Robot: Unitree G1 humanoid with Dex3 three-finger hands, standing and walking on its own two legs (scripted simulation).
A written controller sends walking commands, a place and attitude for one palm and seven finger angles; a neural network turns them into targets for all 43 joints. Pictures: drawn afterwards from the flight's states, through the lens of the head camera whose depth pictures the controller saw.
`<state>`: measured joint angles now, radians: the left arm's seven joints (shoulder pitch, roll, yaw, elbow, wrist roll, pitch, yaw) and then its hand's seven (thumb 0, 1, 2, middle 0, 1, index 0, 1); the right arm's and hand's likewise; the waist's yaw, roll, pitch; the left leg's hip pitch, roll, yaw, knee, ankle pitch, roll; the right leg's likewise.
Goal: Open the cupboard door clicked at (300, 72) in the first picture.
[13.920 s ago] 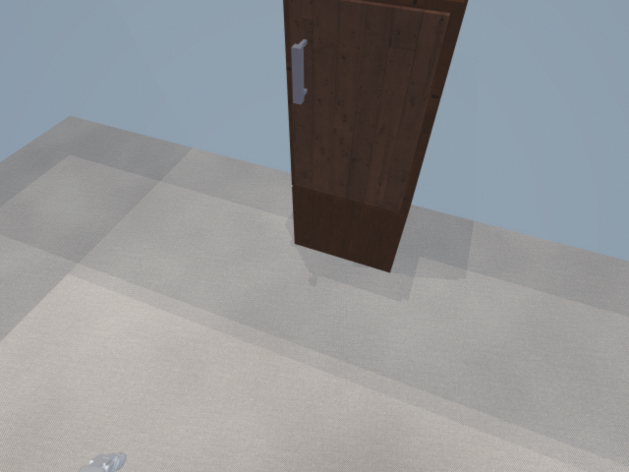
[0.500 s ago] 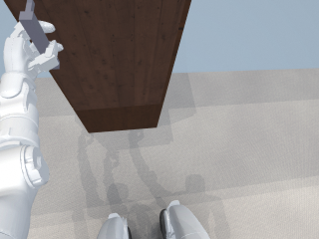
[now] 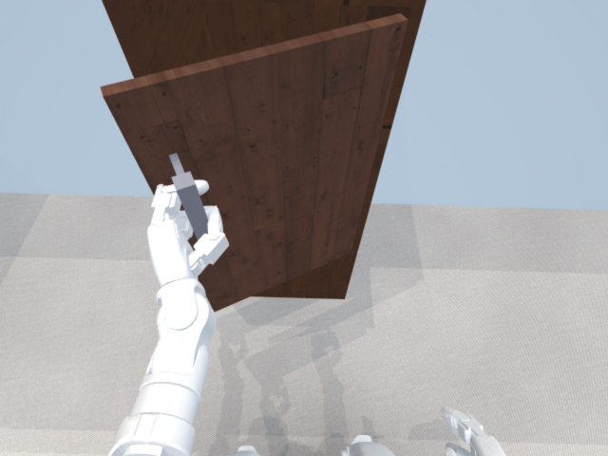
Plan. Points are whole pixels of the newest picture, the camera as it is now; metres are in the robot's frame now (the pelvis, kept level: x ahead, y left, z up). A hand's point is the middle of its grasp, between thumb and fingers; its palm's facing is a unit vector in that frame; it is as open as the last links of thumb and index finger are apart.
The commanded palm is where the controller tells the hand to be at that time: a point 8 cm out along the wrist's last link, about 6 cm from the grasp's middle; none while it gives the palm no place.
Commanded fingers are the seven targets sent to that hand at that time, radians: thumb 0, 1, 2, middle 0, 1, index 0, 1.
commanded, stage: pull the door open along its arc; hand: left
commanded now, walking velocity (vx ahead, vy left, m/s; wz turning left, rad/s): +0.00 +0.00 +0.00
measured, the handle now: (192, 205) +0.43 +0.16 +0.06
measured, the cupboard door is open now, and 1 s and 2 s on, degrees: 27 50 52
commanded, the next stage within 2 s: open thumb and fingers to let go in 0.36 s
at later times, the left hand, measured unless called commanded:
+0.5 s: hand (297, 302) +0.29 +0.02 +0.06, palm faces +0.33 -0.94 -0.02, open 6.3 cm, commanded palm +0.26 +0.07 +0.06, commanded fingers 0.00 0.69 0.81 -0.38 -1.33 -0.38 -1.33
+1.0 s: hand (287, 293) +0.30 +0.03 +0.06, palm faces +0.37 -0.93 +0.00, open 12.8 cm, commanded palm +0.26 +0.07 +0.06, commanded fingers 0.00 -0.50 0.30 -0.25 -0.90 -0.25 -0.90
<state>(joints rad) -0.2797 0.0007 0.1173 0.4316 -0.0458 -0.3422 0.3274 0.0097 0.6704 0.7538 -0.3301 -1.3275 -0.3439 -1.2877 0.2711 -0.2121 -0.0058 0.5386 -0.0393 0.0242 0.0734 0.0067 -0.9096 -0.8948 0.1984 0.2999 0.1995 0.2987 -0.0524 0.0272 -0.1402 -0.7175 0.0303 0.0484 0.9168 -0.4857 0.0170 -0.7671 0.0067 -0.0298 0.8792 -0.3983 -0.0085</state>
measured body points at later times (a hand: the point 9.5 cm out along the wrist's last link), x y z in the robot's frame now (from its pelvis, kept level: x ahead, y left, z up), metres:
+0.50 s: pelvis -0.01 -0.05 +0.00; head +0.03 -0.07 +0.45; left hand +0.27 +0.07 +0.06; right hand +0.15 -0.26 -0.11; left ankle -0.03 +0.10 -0.69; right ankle +0.01 -0.12 -0.69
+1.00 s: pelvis -0.03 -0.05 +0.00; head +0.02 -0.07 +0.45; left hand +0.28 +0.08 +0.07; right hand +0.15 -0.26 -0.11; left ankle -0.03 +0.10 -0.69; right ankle +0.01 -0.12 -0.69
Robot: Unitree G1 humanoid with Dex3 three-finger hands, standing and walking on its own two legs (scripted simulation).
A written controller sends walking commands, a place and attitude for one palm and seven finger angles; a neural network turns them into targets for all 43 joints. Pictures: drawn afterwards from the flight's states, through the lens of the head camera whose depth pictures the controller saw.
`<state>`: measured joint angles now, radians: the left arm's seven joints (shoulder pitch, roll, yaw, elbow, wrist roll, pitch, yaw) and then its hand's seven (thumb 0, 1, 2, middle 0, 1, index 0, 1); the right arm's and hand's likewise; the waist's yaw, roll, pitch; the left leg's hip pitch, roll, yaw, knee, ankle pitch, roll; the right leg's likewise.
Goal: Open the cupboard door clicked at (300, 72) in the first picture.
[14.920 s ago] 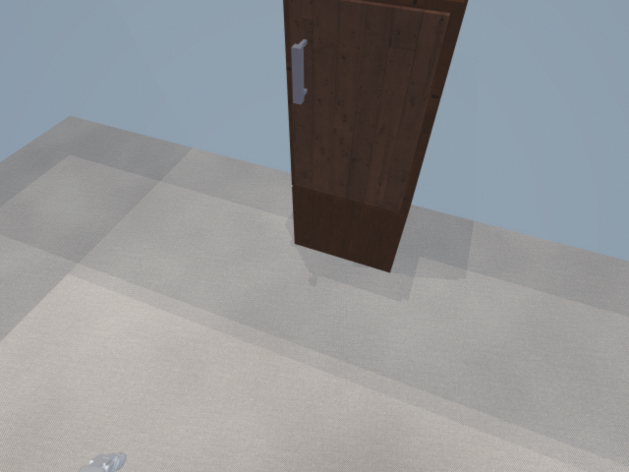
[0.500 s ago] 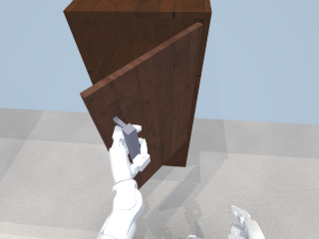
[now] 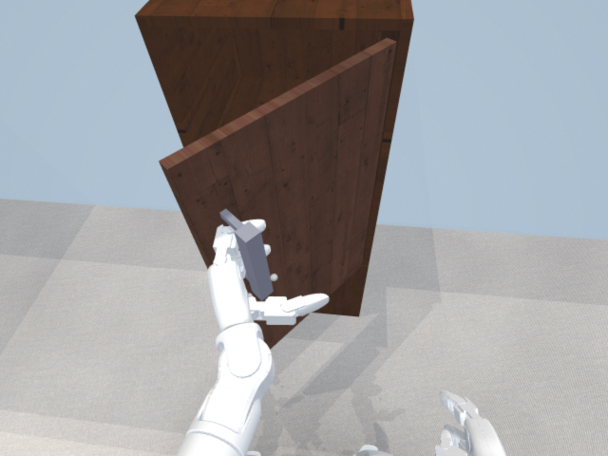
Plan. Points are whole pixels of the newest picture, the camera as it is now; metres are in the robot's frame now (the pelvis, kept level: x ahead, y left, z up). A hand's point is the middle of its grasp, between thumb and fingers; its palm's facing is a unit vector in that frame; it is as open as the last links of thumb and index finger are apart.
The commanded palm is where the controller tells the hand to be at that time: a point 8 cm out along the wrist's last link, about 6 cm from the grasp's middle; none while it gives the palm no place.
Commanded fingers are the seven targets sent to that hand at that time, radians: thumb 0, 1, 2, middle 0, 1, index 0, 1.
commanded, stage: open thumb and fingers to let go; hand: left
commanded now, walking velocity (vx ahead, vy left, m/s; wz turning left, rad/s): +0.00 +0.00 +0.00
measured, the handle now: (246, 255) +0.37 +0.10 +0.06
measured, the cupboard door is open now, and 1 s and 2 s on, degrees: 50 52 52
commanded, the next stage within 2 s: slide the hand sideways off the handle in 0.28 s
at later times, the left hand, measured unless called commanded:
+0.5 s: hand (268, 293) +0.31 +0.06 +0.06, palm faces -0.03 -1.00 -0.10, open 15.6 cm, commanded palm +0.29 +0.11 +0.06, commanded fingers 0.00 -0.50 0.30 -0.15 -0.30 -0.15 -0.30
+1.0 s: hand (245, 322) +0.27 +0.08 +0.06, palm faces -0.17 -0.99 -0.01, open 16.2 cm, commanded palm +0.25 +0.15 +0.06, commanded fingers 0.00 -0.50 0.30 -0.15 -0.30 -0.15 -0.30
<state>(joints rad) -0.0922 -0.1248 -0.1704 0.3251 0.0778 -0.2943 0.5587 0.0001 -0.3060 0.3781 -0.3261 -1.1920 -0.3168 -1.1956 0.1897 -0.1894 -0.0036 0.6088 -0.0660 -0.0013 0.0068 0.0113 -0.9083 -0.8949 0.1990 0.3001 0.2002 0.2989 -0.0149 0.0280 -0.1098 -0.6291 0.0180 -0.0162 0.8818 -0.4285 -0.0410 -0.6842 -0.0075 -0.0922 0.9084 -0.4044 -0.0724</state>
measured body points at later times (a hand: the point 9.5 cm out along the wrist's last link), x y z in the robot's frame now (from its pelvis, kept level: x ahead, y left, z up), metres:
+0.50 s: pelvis -0.01 +0.02 +0.00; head +0.04 +0.01 +0.44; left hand +0.31 +0.11 +0.06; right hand +0.16 -0.20 -0.11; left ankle +0.01 +0.15 -0.69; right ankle +0.03 -0.07 -0.69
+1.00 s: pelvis +0.01 +0.03 -0.01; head +0.05 +0.02 +0.44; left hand +0.28 +0.14 +0.06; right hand +0.17 -0.19 -0.10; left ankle +0.01 +0.15 -0.69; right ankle +0.03 -0.07 -0.69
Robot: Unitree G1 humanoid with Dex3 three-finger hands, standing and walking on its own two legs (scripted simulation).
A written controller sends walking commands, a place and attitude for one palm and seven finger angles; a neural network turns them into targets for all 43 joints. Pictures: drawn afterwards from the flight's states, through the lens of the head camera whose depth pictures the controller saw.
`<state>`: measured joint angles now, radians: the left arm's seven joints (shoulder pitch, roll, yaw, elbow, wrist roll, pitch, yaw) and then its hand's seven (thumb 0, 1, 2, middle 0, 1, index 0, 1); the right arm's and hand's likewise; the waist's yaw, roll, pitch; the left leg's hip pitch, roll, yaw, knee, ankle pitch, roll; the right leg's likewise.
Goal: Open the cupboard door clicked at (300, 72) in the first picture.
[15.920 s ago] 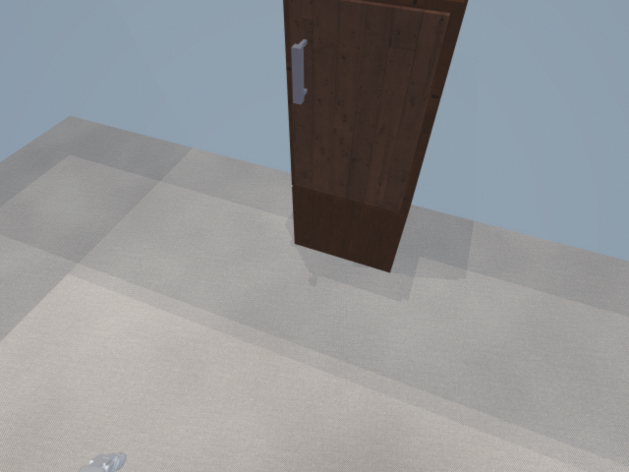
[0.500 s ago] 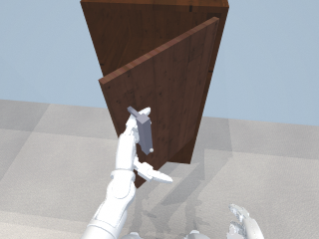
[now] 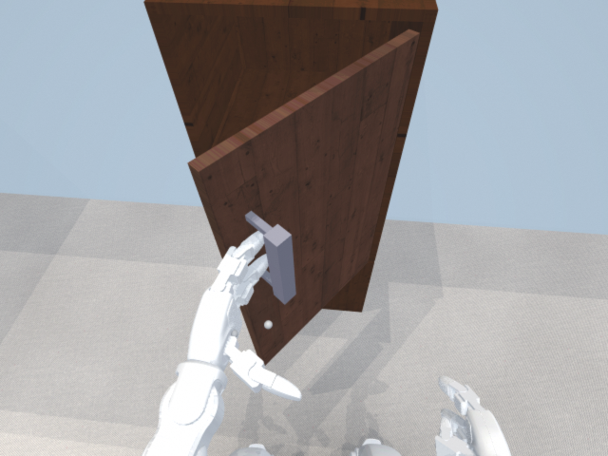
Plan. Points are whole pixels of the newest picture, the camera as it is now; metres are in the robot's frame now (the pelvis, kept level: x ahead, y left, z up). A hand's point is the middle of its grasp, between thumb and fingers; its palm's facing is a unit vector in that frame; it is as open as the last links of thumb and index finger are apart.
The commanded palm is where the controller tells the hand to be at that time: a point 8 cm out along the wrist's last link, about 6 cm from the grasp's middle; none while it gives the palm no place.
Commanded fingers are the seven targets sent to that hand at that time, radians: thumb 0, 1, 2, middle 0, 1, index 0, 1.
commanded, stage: slide the hand sideways off the handle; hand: left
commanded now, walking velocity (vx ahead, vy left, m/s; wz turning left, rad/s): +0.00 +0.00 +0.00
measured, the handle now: (270, 259) +0.35 +0.06 +0.06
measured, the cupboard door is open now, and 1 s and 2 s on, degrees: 52 52 52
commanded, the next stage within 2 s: draw the hand back to the body in 0.58 s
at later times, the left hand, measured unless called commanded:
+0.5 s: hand (217, 360) +0.22 +0.11 +0.06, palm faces -0.06 -1.00 -0.04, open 16.3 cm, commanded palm +0.20 +0.17 +0.06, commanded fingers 0.00 -0.50 0.30 -0.15 -0.30 -0.15 -0.30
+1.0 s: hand (170, 361) +0.21 +0.15 +0.10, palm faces -0.06 -1.00 -0.06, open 16.3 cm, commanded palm +0.18 +0.21 +0.11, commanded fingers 0.00 -0.50 0.30 -0.15 -0.30 -0.15 -0.30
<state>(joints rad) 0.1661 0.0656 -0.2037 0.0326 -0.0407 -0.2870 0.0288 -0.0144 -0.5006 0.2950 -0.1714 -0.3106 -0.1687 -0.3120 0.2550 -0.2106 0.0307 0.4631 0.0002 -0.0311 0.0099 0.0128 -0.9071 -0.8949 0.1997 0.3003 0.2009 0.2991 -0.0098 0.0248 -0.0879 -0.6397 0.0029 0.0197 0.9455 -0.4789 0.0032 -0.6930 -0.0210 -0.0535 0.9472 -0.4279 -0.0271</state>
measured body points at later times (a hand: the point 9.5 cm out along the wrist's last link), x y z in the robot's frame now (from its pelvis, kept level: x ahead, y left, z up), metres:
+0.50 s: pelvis +0.01 -0.01 -0.01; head +0.06 -0.03 +0.44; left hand +0.22 +0.16 +0.06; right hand +0.19 -0.24 -0.09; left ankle +0.00 +0.12 -0.68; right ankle +0.03 -0.10 -0.68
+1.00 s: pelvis +0.01 +0.00 +0.00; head +0.04 -0.01 +0.45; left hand +0.20 +0.20 +0.10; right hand +0.19 -0.21 -0.07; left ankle +0.00 +0.12 -0.68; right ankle +0.03 -0.10 -0.68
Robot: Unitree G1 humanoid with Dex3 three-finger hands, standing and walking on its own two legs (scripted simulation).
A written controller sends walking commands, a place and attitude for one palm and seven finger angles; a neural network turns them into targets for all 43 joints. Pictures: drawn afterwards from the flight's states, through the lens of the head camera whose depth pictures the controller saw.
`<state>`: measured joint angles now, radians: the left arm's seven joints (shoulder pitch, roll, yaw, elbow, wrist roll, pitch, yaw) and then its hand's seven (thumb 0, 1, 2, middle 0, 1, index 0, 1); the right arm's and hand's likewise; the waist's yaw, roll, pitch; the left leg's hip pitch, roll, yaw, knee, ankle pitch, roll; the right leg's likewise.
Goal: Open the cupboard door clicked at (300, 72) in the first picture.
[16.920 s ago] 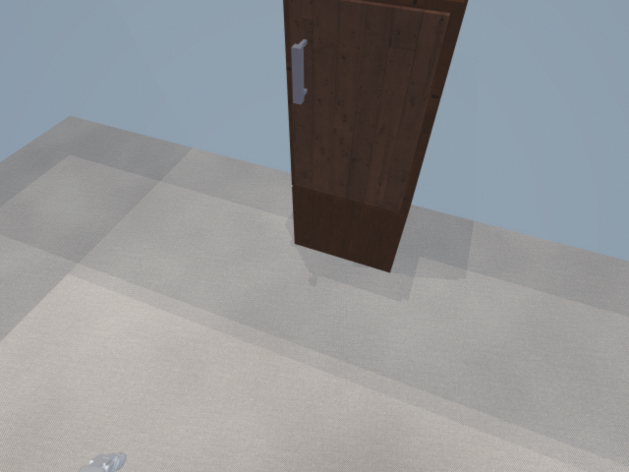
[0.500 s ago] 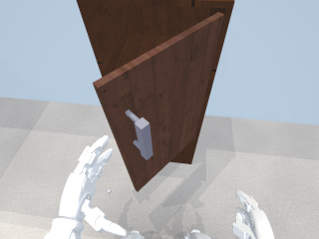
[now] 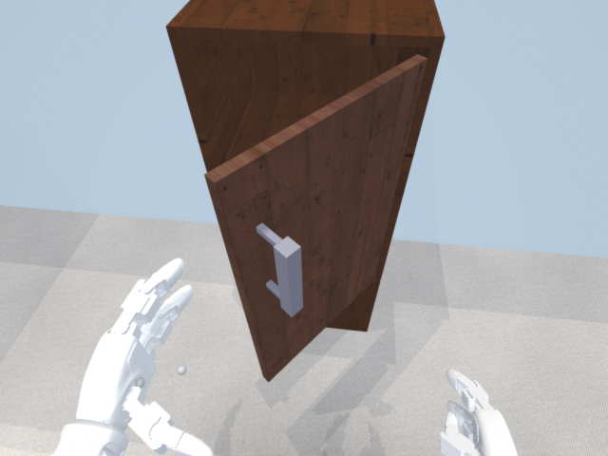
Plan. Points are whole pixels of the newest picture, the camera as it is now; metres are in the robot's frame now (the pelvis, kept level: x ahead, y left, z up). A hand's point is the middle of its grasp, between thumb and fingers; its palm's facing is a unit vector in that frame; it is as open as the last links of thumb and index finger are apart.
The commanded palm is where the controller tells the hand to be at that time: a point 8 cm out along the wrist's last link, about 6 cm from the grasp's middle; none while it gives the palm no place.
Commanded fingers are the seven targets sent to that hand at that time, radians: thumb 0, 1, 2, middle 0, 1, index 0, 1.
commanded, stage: draw the hand back to the body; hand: left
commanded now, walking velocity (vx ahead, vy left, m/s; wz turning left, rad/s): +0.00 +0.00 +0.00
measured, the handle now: (279, 271) +0.34 +0.06 +0.06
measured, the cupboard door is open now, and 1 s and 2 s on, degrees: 52 52 52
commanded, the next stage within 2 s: step back with the hand held close in 1.26 s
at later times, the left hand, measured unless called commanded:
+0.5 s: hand (79, 344) +0.20 +0.22 +0.15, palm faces +0.28 -0.89 -0.35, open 13.7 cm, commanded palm +0.16 +0.27 +0.18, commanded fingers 0.00 0.27 0.63 -0.18 -0.30 -0.18 -0.30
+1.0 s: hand out of the picture +0.21 +0.27 +0.22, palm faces +0.47 -0.79 -0.40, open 8.0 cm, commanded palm +0.16 +0.30 +0.22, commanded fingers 0.00 0.90 0.90 -0.20 -0.30 -0.20 -0.30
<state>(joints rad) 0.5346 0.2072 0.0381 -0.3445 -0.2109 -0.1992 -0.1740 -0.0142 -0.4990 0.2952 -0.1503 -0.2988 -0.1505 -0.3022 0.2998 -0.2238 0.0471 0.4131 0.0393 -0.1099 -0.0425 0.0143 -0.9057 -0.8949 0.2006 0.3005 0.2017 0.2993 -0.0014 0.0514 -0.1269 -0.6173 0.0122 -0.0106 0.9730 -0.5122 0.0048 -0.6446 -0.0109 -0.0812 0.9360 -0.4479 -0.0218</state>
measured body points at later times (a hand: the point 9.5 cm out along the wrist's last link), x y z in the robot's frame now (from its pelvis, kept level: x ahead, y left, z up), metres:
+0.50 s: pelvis +0.01 +0.01 +0.04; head +0.01 +0.00 +0.49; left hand +0.18 +0.27 +0.17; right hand +0.19 -0.20 -0.04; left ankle -0.01 +0.11 -0.68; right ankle +0.01 -0.11 -0.68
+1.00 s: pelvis +0.02 +0.01 +0.06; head +0.00 -0.02 +0.51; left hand +0.18 +0.31 +0.24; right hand +0.21 -0.22 -0.02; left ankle -0.01 +0.11 -0.68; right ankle +0.01 -0.11 -0.68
